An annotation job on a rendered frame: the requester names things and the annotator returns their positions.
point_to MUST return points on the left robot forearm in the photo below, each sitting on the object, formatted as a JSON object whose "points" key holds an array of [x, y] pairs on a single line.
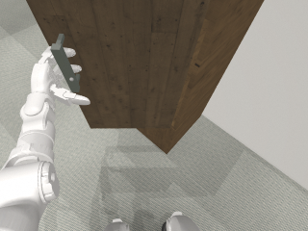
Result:
{"points": [[37, 136]]}

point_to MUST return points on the robot left hand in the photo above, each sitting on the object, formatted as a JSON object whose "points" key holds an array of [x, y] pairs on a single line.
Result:
{"points": [[43, 78]]}

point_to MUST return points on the right robot shin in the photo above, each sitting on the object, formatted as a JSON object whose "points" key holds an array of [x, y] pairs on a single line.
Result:
{"points": [[176, 214]]}

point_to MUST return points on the left robot upper arm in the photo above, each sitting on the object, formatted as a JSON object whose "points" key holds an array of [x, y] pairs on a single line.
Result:
{"points": [[25, 192]]}

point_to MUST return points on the left robot shin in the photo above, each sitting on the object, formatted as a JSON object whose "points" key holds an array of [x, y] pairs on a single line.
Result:
{"points": [[117, 220]]}

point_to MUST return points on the handle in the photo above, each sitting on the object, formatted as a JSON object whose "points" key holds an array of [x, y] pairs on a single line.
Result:
{"points": [[62, 60]]}

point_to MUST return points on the cupboard door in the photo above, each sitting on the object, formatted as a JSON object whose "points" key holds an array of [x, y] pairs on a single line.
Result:
{"points": [[135, 55]]}

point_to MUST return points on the robot shin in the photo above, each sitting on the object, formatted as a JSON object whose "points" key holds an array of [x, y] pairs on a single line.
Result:
{"points": [[117, 220], [176, 214]]}

